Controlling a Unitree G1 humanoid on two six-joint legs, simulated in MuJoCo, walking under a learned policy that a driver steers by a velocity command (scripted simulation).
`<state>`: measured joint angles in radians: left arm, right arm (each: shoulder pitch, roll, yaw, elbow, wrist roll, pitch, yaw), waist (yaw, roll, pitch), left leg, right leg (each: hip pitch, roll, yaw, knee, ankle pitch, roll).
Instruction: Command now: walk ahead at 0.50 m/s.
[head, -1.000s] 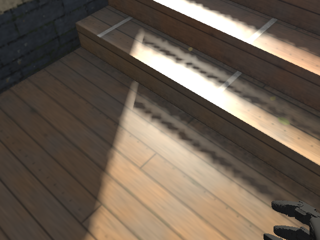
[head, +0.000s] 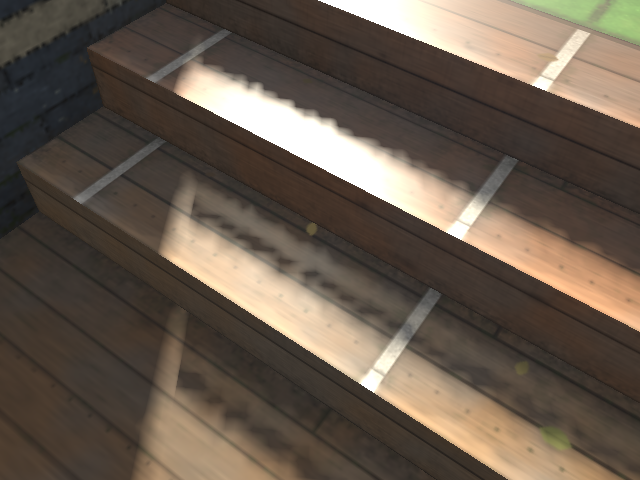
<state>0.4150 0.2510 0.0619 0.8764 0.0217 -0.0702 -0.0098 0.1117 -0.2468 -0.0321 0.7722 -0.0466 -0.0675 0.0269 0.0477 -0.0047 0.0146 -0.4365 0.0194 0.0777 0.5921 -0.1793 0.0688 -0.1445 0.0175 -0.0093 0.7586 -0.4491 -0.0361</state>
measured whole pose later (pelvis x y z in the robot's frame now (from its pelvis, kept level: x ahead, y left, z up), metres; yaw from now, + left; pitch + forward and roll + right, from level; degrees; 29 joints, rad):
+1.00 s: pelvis +0.46 +0.03 +0.00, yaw +13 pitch +1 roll -1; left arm 0.43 0.15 0.03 0.99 0.02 -0.09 0.04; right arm 0.06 -0.18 -0.04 0.80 -0.04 0.01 0.02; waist 0.03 0.02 0.05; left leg -0.58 0.02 0.10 0.77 -0.14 0.12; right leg 0.09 -0.04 -0.27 0.36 -0.41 0.01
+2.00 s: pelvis +0.63 +0.03 +0.15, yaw -16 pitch +3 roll +3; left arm 0.25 0.18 0.00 0.65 0.00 0.03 0.07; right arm 0.11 -0.19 0.01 0.57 -0.01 0.02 -0.02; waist 0.02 0.03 0.02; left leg -0.84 -0.04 -0.08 1.72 -0.13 -0.05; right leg -0.53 0.09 0.13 0.88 -0.38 -0.06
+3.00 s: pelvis +0.70 +0.03 +0.17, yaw -40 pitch +5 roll -1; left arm 0.18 0.18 0.01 0.86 0.03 -0.07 -0.09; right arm 0.24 -0.24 0.01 0.83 -0.01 -0.06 0.06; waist -0.06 0.02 -0.09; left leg -0.46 0.11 0.06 0.78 -0.31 -0.02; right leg -0.33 -0.02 0.01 0.70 -0.38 0.02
